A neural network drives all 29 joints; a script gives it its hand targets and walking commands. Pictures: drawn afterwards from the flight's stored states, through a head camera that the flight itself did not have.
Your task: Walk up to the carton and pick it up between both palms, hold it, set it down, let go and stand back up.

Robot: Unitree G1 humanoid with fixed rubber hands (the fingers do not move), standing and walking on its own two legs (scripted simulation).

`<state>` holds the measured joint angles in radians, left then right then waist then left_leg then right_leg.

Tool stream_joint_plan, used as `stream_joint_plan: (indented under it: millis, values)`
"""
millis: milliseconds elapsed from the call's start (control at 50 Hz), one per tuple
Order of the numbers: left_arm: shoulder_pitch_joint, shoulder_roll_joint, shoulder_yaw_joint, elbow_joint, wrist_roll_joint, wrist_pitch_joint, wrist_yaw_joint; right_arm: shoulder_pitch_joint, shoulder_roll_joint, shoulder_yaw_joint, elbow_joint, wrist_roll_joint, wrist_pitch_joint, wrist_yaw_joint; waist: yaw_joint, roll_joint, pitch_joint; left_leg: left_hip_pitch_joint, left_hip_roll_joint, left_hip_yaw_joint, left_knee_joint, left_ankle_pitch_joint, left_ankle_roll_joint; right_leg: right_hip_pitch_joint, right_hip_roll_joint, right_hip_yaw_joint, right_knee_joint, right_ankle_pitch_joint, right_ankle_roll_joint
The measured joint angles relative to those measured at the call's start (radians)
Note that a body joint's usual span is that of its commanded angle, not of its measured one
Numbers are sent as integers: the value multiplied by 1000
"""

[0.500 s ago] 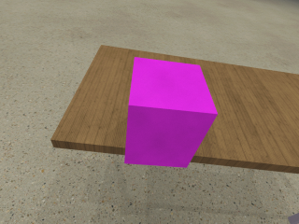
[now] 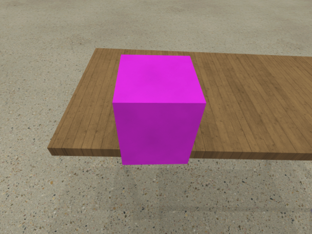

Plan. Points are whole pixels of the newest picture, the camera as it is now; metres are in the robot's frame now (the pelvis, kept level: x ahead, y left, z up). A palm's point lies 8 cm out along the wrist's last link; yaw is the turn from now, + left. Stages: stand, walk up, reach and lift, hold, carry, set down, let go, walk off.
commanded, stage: walk up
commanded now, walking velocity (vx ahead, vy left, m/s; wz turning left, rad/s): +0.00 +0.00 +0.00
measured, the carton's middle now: (155, 111) +0.46 +0.00 +0.09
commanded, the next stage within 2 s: none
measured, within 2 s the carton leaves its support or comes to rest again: neither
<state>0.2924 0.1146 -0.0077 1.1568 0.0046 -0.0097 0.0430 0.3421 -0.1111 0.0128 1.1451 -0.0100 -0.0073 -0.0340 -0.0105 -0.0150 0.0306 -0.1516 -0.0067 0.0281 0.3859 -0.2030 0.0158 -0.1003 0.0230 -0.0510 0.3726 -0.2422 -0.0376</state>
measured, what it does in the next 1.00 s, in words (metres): steps on the spot: left foot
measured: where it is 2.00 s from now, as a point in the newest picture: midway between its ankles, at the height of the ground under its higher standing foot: outside the picture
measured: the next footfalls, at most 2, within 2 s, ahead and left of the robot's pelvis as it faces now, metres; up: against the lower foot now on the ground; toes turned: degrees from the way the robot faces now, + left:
left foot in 0.56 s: +0.14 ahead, +0.15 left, +0.00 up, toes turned +10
right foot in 1.06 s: +0.12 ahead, -0.16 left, +0.00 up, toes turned -3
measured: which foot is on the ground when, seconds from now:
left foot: down 0.00-0.24, up 0.26-0.54, down 0.56-1.00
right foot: down 0.00-0.58, up 0.60-1.00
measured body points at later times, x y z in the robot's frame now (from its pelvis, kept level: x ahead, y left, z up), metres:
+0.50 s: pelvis +0.03 +0.02 +0.00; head +0.04 +0.03 +0.45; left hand -0.08 +0.22 -0.16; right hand +0.07 -0.22 -0.15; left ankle +0.06 +0.14 -0.71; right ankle -0.02 -0.09 -0.75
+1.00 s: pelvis +0.07 -0.01 +0.00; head +0.11 +0.01 +0.45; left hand +0.16 +0.23 -0.16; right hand +0.03 -0.25 -0.14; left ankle +0.10 +0.14 -0.74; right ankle +0.07 -0.16 -0.70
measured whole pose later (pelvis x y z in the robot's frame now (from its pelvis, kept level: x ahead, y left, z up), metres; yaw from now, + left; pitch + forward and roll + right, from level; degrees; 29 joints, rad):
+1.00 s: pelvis +0.07 -0.01 +0.00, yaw -1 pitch +1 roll -2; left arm 0.16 0.22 0.06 0.98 0.02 0.08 -0.01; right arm 0.37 -0.16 -0.04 1.03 -0.05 -0.02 -0.04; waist -0.06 -0.02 0.04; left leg -0.27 0.16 0.13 0.45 -0.19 -0.05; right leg -0.43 -0.06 -0.04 0.85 -0.31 0.07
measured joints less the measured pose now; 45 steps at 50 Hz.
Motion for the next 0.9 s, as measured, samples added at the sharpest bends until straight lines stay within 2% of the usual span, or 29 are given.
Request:
stream_joint_plan:
  millis: [240,260,280,320,360,400,440,480,520,560,580,620,640,680,720,780,800,860,900]
  values:
    - [54,-14,-7,24,3,-10,-3,-2,-4,-3,22,4,4,-3,7,28,7,-14,13,-8,4,7,-10,-6,13,-7,-11,13,-11]
    - [59,-13,-3,22,3,-9,-6,0,-2,-5,21,2,6,0,7,28,1,-26,13,-8,32,-43,-9,-11,13,-8,1,-12,-13]
    - [69,-10,2,18,5,-7,-8,7,-2,-9,18,-3,10,5,9,29,-13,-45,16,-9,84,-148,-8,-14,16,-10,13,-55,-17]
    - [93,7,17,12,9,-3,-9,19,-5,-14,13,-19,24,16,18,11,-45,-108,20,27,252,-246,-16,-3,8,-13,-4,-91,-26]
    - [119,28,29,10,13,-5,-9,17,-8,-16,1,-30,23,26,38,-23,-61,-159,27,65,375,-247,-25,18,-9,-5,-49,-60,-29]
    - [142,34,33,11,16,-13,-7,-7,-21,-25,-16,-30,8,35,50,-38,-56,-210,42,70,454,-216,-36,35,-20,1,-95,20,-21]
    - [158,26,31,20,16,-20,-5,-36,-44,-37,-33,-25,-8,42,50,-18,-42,-250,62,50,482,-178,-42,50,-16,-8,-108,40,-1]
    - [176,20,30,26,13,-26,-8,-54,-60,-44,-48,-19,-16,44,51,4,-41,-265,77,44,437,-151,-48,59,-14,-17,-102,13,15]
    - [190,26,36,32,7,-24,-9,-75,-62,-46,-72,-11,-15,40,47,9,-37,-243,90,51,334,-142,-44,49,-15,-23,-51,-32,26]
    - [183,37,42,35,8,-9,-6,-101,-62,-51,-104,-1,-23,19,25,12,-11,-192,97,54,179,1,-50,26,-13,-43,54,-103,40]
    - [167,52,46,37,6,-4,-5,-119,-50,-55,-109,-1,-33,5,17,-19,10,-184,81,67,168,31,-43,3,-35,-42,130,-147,47]
    - [139,77,50,17,8,3,1,-146,-27,-49,-132,-4,-42,-13,36,-78,35,-180,73,113,198,-18,-19,-102,-52,-5,341,-242,59]
    - [130,79,53,4,11,12,4,-150,-28,-46,-145,1,-36,-21,38,-72,35,-180,94,123,211,-44,-8,-154,-38,-19,435,-296,60]
    - [93,82,58,-24,29,38,-2,-136,-35,-55,-155,-7,-22,-28,9,-31,32,-168,132,102,191,-51,0,-229,-15,-63,583,-323,63]
    - [29,101,70,-56,41,49,-17,-95,-39,-53,-149,-16,-14,-34,-11,-8,30,-145,140,73,125,-12,-7,-292,-13,-53,676,-267,68]
    - [-28,123,80,-108,37,46,-29,-55,-43,-50,-127,-6,2,-32,0,-11,27,-108,151,95,61,11,-12,-381,-35,8,753,-158,82]
    - [-38,126,81,-116,36,49,-30,-45,-45,-50,-124,-7,0,-28,-6,-12,26,-101,154,101,55,11,-14,-398,-44,19,763,-128,83]
    - [-81,132,85,-138,28,67,-39,1,-39,-44,-119,-24,-14,-18,-33,-14,18,-103,155,85,53,11,-23,-409,-65,36,735,-55,86]
    - [-103,132,86,-156,21,72,-47,21,-31,-39,-108,-30,-16,-13,-28,-21,12,-102,157,90,49,14,-32,-408,-66,50,699,-30,94]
